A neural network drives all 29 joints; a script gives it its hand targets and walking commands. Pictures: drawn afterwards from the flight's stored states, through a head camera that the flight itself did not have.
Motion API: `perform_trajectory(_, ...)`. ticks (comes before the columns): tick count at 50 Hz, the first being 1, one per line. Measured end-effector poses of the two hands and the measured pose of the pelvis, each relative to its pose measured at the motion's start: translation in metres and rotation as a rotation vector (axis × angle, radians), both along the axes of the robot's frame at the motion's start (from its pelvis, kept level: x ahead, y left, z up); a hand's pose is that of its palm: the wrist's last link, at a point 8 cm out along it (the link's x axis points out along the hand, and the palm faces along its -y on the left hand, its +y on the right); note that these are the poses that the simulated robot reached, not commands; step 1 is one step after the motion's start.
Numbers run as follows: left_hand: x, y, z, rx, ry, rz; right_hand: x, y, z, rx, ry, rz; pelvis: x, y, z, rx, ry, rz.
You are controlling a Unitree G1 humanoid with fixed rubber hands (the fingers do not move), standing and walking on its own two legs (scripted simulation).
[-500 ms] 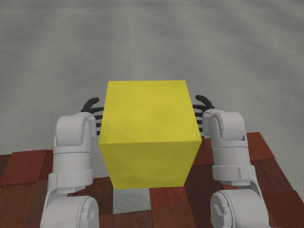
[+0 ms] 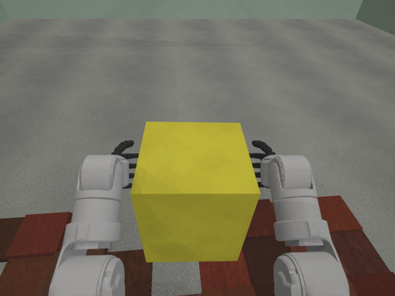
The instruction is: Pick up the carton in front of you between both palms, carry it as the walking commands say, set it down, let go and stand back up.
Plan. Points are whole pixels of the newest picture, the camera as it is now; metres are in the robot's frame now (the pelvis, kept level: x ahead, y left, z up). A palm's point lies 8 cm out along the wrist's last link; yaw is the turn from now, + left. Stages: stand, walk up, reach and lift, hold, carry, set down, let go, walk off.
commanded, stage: carry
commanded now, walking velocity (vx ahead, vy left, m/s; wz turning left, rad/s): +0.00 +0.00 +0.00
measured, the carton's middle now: (192, 192) +0.35 +0.00 +0.05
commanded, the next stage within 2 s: none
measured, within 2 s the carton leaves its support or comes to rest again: neither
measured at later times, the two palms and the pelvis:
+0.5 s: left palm (114, 176) +0.33 +0.15 +0.13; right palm (266, 175) +0.33 -0.14 +0.13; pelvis -0.02 +0.01 +0.00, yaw +1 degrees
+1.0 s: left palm (111, 177) +0.33 +0.16 +0.13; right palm (263, 175) +0.33 -0.14 +0.13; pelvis -0.02 +0.01 +0.00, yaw +1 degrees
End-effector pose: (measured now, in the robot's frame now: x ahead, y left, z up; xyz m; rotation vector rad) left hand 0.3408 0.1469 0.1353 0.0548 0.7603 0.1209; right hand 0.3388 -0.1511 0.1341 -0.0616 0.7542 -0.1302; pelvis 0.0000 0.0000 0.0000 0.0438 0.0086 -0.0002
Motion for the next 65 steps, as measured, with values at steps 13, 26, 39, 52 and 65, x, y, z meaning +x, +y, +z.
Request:
perform_trajectory(13,-0.009,0.004,-0.003,0.003,0.013,0.001,-0.008,0.004,-0.004,0.001,0.014,0.002,-0.013,0.005,-0.001,-0.002,0.003,0.006)
perform_trajectory(26,-0.01,0.007,-0.006,-0.003,0.011,0.011,-0.009,0.007,-0.005,0.005,0.011,0.001,-0.016,0.007,-0.002,-0.005,0.004,0.01)
perform_trajectory(39,-0.011,0.01,-0.006,-0.005,0.008,0.015,-0.009,0.01,-0.006,0.005,0.009,0.002,-0.017,0.008,-0.003,-0.008,0.002,0.012)
perform_trajectory(52,-0.01,0.012,-0.006,-0.004,0.008,0.015,-0.009,0.011,-0.006,0.005,0.01,0.001,-0.017,0.01,-0.003,-0.01,0.001,0.012)
perform_trajectory(65,-0.01,0.013,-0.007,-0.003,0.008,0.016,-0.009,0.012,-0.006,0.005,0.01,0.002,-0.017,0.01,-0.003,-0.011,0.001,0.013)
